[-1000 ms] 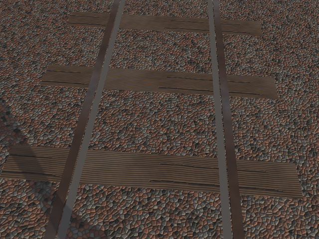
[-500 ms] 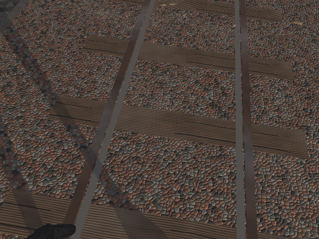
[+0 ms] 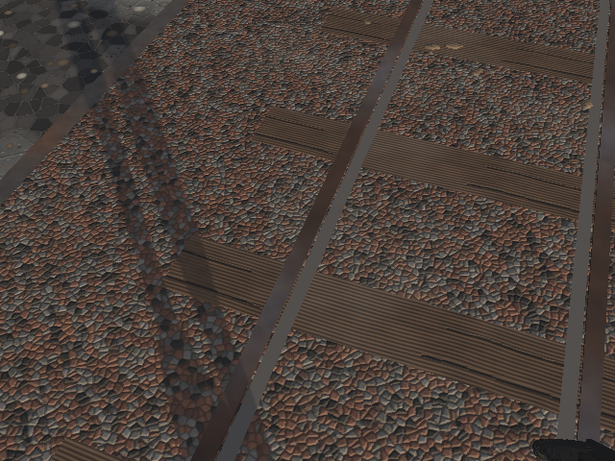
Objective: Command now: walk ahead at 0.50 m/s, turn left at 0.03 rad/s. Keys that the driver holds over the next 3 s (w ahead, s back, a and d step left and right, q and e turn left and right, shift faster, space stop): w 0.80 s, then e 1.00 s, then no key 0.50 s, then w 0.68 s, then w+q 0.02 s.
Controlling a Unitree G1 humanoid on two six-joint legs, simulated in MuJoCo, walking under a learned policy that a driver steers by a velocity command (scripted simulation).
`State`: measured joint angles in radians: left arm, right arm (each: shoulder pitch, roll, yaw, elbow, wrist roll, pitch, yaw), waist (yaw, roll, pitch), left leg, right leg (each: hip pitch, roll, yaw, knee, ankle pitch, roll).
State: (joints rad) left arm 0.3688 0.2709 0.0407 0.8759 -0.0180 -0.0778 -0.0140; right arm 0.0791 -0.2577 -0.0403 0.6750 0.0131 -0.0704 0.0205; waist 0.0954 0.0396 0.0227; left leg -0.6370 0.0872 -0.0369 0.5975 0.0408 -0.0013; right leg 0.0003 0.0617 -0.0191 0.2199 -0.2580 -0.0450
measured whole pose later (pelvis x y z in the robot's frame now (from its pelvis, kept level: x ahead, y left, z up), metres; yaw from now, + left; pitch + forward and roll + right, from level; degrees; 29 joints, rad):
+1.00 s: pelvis +0.52 -0.01 +0.00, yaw -4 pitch +2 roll -1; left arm 0.32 0.27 0.05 0.89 -0.01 -0.05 -0.01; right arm 0.07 -0.28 -0.05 0.77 -0.01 -0.06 -0.01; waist 0.07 0.04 0.04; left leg -0.61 0.07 -0.07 0.67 -0.06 -0.04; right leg -0.14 0.06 0.01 0.30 -0.19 -0.05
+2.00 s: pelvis +0.62 -0.01 -0.01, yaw -36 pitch +1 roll +0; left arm 0.16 0.30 0.06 0.68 -0.01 0.04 0.03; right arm 0.10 -0.30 -0.07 0.83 0.00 -0.01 0.00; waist 0.00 0.00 0.03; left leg -0.27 -0.01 -0.04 0.50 -0.22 -0.03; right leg -0.30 0.09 0.16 0.53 -0.25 -0.03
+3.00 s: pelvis +0.78 -0.17 -0.02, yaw -36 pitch +2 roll +0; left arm -0.02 0.26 0.03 0.67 -0.02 -0.08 -0.05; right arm 0.46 -0.29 -0.04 0.99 0.02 -0.05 0.00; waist -0.10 -0.01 0.04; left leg 0.17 0.02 0.01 0.25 -0.44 -0.01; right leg -0.51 -0.02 -0.03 0.50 -0.04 -0.06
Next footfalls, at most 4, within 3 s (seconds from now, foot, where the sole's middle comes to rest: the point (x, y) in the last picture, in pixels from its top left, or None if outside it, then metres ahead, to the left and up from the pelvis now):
0.12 left None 0.25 0.14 -0.78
0.64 right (402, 436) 0.53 -0.11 -0.78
1.12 left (314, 338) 0.75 0.10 -0.78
1.54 right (411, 404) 0.61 -0.13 -0.78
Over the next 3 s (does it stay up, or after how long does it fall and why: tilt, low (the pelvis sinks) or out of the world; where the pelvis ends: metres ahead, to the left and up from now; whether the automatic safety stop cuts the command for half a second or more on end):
stays up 0.78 -0.17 -0.02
